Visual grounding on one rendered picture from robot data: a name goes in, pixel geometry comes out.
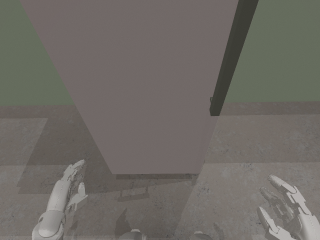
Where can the left robot hand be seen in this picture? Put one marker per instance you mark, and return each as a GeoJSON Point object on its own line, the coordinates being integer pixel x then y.
{"type": "Point", "coordinates": [63, 189]}

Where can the left robot forearm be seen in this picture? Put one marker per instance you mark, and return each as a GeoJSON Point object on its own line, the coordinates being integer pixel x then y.
{"type": "Point", "coordinates": [51, 226]}

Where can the handle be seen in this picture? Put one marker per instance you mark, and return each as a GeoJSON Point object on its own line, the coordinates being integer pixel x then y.
{"type": "Point", "coordinates": [241, 23]}

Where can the fridge door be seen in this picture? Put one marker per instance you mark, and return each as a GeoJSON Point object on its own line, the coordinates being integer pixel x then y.
{"type": "Point", "coordinates": [141, 74]}

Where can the right robot hand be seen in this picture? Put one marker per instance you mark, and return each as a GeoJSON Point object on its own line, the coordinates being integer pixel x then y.
{"type": "Point", "coordinates": [304, 226]}

